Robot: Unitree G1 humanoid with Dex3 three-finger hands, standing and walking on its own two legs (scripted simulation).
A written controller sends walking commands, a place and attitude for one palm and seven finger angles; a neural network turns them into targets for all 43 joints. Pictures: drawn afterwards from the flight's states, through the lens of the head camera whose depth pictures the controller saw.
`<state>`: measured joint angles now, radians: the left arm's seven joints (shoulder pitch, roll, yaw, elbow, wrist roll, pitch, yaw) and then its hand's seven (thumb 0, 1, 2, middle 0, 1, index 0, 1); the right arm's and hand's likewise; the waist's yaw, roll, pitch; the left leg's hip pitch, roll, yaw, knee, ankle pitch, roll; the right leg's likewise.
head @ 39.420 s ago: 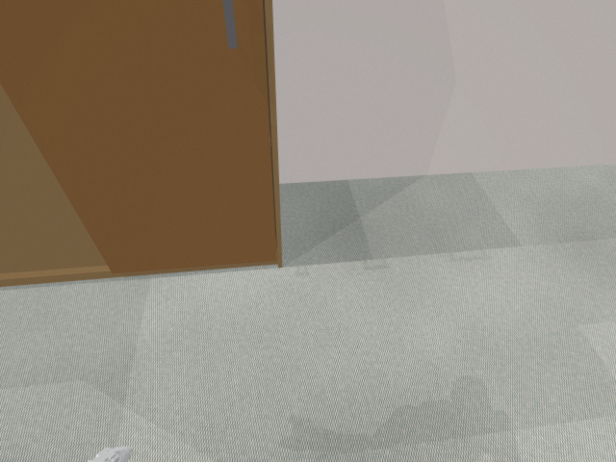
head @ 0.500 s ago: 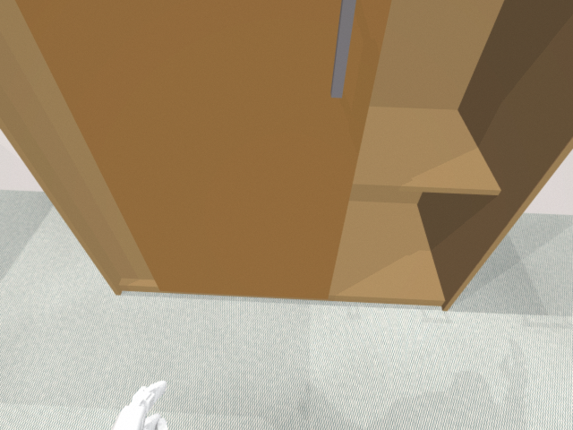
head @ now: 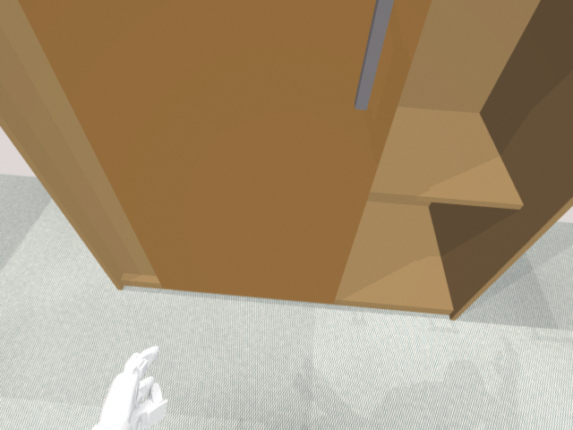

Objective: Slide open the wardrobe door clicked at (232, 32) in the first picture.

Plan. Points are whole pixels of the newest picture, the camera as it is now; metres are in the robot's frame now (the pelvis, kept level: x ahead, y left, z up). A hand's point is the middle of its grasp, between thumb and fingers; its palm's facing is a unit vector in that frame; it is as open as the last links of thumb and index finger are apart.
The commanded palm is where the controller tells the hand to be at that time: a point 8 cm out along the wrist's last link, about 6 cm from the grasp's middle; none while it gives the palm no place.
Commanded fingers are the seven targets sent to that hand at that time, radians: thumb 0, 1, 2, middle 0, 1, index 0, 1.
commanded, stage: stop stepping back and stand still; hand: right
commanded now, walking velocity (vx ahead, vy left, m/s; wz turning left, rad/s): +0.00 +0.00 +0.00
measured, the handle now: (372, 45) +0.62 -0.09 +0.23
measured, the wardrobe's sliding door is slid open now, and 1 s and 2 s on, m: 0.45 0.45 0.45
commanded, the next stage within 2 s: let the arm hang, fingers relaxed in 0.10 s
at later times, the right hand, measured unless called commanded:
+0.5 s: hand out of the picture +0.04 -0.21 -0.16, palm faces -0.03 +0.98 -0.20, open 7.4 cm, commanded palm none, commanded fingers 0.00 -0.90 -0.90 0.20 0.30 0.20 0.30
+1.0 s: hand out of the picture -0.04 -0.24 -0.17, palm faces +0.03 +0.97 -0.24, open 7.3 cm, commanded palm none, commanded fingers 0.00 -0.90 -0.90 0.20 0.30 0.20 0.30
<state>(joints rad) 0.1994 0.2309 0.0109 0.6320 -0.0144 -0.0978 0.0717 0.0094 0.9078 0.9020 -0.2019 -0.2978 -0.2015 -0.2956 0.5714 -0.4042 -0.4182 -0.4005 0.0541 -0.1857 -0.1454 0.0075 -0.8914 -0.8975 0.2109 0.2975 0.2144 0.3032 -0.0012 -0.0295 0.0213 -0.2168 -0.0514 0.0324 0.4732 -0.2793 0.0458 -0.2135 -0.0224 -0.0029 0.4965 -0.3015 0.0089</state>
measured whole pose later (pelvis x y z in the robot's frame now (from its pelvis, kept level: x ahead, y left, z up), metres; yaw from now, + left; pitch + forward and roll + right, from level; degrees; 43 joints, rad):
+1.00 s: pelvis -0.04 -0.04 +0.00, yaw -1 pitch +0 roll +1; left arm 0.28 0.16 0.00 1.07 0.02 0.01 0.03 0.00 0.91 0.90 -0.20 -0.30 -0.20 -0.30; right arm 0.25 -0.20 -0.02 1.12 -0.02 0.01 -0.02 0.00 -0.92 -0.90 0.20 0.29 0.20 0.30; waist 0.00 -0.02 0.03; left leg -0.24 0.01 0.03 0.43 -0.20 -0.01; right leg -0.25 0.04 -0.01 0.46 -0.22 -0.05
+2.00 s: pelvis +0.00 -0.04 +0.01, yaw -1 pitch -1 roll +0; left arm 0.24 0.15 -0.01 1.15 0.02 -0.01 0.04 0.00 0.92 0.90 -0.20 -0.30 -0.20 -0.30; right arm 0.24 -0.15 0.00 1.16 -0.01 0.00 -0.03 0.00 -0.92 -0.90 0.20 0.29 0.20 0.30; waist 0.01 0.00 0.04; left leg -0.14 0.01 0.03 0.37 -0.23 0.00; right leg -0.13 0.04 -0.01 0.38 -0.24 -0.04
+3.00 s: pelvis -0.02 -0.03 +0.01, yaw -1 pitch -1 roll +0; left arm 0.24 0.16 -0.01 1.14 0.02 -0.01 0.04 0.00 0.91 0.90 -0.20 -0.30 -0.20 -0.30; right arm 0.23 -0.17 0.00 1.16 -0.01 0.00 -0.02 0.00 -0.91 -0.90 0.20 0.29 0.20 0.30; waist 0.01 0.00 0.05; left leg -0.14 0.00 0.02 0.37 -0.20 0.00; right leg -0.13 0.03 -0.02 0.38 -0.22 -0.04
